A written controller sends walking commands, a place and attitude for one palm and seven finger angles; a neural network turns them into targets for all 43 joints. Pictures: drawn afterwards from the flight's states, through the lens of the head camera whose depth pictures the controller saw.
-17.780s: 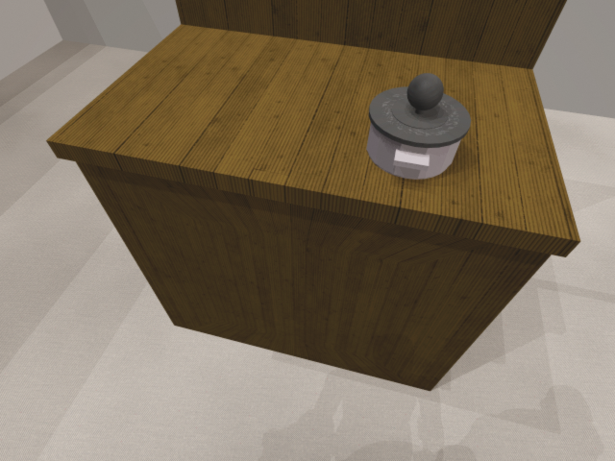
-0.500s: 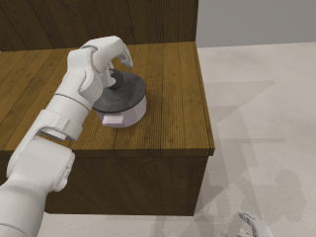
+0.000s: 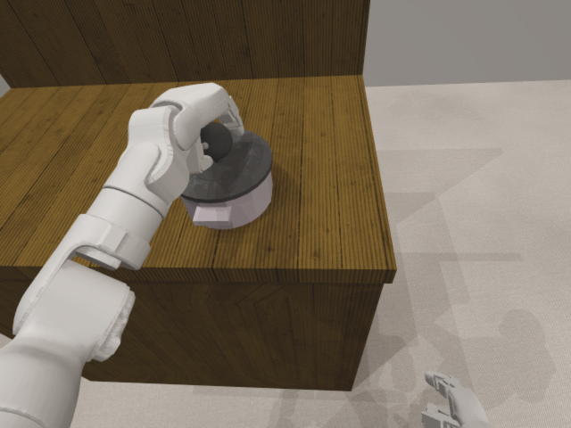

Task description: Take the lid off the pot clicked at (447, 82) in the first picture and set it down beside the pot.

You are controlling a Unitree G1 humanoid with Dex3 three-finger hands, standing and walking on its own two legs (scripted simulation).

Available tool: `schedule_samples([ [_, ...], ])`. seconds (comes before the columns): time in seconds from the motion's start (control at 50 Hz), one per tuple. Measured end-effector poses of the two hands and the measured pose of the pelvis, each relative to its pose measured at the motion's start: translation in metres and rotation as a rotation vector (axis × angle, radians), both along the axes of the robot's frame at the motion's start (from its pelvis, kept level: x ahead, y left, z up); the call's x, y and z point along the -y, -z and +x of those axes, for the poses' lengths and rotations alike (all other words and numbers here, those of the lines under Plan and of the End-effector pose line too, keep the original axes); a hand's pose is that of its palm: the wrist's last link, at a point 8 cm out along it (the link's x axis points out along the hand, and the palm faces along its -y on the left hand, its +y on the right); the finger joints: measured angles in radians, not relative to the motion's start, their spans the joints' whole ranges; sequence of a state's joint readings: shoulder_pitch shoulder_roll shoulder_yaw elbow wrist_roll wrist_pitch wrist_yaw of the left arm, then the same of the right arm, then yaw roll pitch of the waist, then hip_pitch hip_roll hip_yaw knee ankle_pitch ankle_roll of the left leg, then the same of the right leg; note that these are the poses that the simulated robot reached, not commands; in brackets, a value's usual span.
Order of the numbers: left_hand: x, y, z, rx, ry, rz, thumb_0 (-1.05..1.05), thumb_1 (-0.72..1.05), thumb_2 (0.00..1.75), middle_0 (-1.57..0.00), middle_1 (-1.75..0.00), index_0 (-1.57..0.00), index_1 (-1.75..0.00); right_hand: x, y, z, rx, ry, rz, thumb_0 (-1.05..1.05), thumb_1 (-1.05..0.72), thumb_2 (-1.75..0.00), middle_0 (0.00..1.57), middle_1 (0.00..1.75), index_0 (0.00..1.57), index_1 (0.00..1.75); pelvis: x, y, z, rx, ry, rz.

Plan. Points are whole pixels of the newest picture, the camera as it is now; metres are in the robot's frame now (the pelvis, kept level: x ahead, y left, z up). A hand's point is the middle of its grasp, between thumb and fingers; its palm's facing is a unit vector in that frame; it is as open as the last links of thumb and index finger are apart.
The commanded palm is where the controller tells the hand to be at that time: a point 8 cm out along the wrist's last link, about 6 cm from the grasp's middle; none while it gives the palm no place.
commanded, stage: lower the open fingers around the knob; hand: left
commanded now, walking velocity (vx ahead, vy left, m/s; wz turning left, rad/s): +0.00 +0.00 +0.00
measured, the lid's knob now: (213, 141) +0.47 +0.12 +0.16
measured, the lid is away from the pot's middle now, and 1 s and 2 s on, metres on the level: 0.00 0.01 0.01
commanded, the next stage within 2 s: close the fingers and squeeze the knob in 0.10 s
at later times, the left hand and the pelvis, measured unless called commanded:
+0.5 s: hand (204, 149) +0.43 +0.12 +0.18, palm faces -0.28 -0.09 -0.96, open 9.9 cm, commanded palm +0.41 +0.13 +0.25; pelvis -0.01 +0.00 +0.00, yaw +0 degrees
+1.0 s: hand (204, 146) +0.44 +0.12 +0.18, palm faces -0.28 -0.11 -0.96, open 8.4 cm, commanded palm +0.41 +0.14 +0.25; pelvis +0.00 -0.01 +0.00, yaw -1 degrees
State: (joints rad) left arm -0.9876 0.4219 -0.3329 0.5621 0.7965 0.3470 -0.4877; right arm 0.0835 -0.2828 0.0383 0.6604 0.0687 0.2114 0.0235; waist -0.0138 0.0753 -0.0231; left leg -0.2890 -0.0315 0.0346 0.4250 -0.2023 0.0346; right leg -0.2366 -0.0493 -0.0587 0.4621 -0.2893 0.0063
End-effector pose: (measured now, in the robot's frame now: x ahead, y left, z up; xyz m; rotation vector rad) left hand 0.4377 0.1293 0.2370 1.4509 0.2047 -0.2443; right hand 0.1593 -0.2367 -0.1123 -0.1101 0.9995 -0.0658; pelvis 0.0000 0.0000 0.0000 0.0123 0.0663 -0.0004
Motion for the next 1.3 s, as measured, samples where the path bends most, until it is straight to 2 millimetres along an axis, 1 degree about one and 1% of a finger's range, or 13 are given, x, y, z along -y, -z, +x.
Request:
schedule_samples([
  [0.08,0.002,0.001,-0.004,0.001,0.005,0.004,0.00,-0.41,1.74,-0.89,-0.08,-0.88,-0.08,-0.002,0.001,-0.002,-0.001,-0.002,0.007,0.01,-0.91,-0.90,0.20,0.30,0.20,0.30,-0.001,0.000,-0.002,0.003,-0.001,0.000],
  [0.22,0.002,-0.005,-0.010,0.016,0.005,0.004,0.00,-0.41,1.74,-0.88,-0.08,-0.88,-0.08,-0.005,0.002,-0.008,-0.004,-0.004,0.012,0.01,-0.91,-0.90,0.20,0.30,0.20,0.30,-0.001,0.000,-0.005,0.012,0.001,0.001],
  [0.26,0.002,-0.005,-0.011,0.016,0.003,0.005,0.00,-0.39,1.69,-0.87,-0.08,-0.87,-0.07,-0.005,0.002,-0.010,-0.005,-0.003,0.014,0.01,-0.91,-0.90,0.20,0.30,0.20,0.30,-0.001,0.000,-0.006,0.014,0.000,0.001],
  [0.32,0.003,-0.005,-0.013,0.018,0.003,0.012,0.00,-0.34,1.56,-0.84,-0.08,-0.85,-0.08,-0.004,0.003,-0.012,-0.007,-0.001,0.014,0.01,-0.91,-0.90,0.20,0.30,0.20,0.30,0.000,0.000,-0.008,0.017,0.001,0.001],
  [0.4,0.005,-0.005,-0.016,0.017,0.003,0.024,0.00,-0.26,1.40,-0.78,-0.17,-0.79,-0.17,-0.002,0.004,-0.015,-0.010,0.000,0.012,0.01,-0.91,-0.90,0.20,0.30,0.20,0.30,0.000,0.000,-0.009,0.022,-0.001,0.001],
  [0.46,0.005,-0.005,-0.016,0.011,-0.003,0.021,0.00,-0.21,1.32,-0.74,-0.27,-0.75,-0.27,-0.001,0.004,-0.017,-0.014,0.003,0.007,0.01,-0.91,-0.90,0.20,0.30,0.20,0.30,0.001,0.000,-0.010,0.024,-0.001,0.001],
  [0.62,0.006,-0.008,-0.014,0.016,-0.005,0.020,0.00,-0.10,1.22,-0.67,-0.52,-0.69,-0.53,0.006,0.003,-0.020,-0.012,0.012,-0.001,0.01,-0.91,-0.90,0.20,0.30,0.20,0.30,0.004,0.000,-0.009,0.023,0.002,0.003],
  [0.76,0.005,-0.006,-0.011,0.006,-0.008,0.009,0.00,-0.01,1.16,-0.64,-0.67,-0.67,-0.68,0.010,0.002,-0.018,-0.011,0.020,-0.011,0.01,-0.91,-0.90,0.20,0.30,0.20,0.30,0.006,0.000,-0.008,0.024,0.004,0.002],
  [0.86,0.003,-0.005,-0.007,0.005,-0.009,-0.003,0.00,0.06,1.12,-0.65,-0.76,-0.67,-0.76,0.012,0.001,-0.015,-0.006,0.023,-0.013,0.01,-0.91,-0.90,0.20,0.30,0.20,0.30,0.006,0.000,-0.006,0.019,0.006,0.002],
  [0.92,0.003,-0.005,-0.007,0.002,-0.004,-0.006,0.00,0.06,1.09,-0.64,-0.79,-0.66,-0.79,0.012,0.000,-0.013,-0.004,0.022,-0.013,0.01,-0.91,-0.90,0.20,0.30,0.20,0.30,0.006,0.000,-0.004,0.017,0.008,0.002],
  [1.1,0.002,-0.004,-0.007,0.012,0.002,-0.004,-0.01,0.10,0.98,-0.62,-0.84,-0.63,-0.84,0.008,-0.001,-0.004,0.007,0.011,-0.004,0.01,-0.91,-0.90,0.20,0.30,0.20,0.30,0.004,0.000,-0.002,0.015,0.007,0.000],
  [1.3,0.003,-0.003,-0.009,0.019,0.004,0.003,0.00,0.12,0.98,-0.62,-0.83,-0.62,-0.84,-0.001,-0.001,0.003,0.014,-0.009,0.010,0.01,-0.91,-0.90,0.20,0.30,0.20,0.30,0.002,0.000,-0.001,0.010,0.003,0.000],
])
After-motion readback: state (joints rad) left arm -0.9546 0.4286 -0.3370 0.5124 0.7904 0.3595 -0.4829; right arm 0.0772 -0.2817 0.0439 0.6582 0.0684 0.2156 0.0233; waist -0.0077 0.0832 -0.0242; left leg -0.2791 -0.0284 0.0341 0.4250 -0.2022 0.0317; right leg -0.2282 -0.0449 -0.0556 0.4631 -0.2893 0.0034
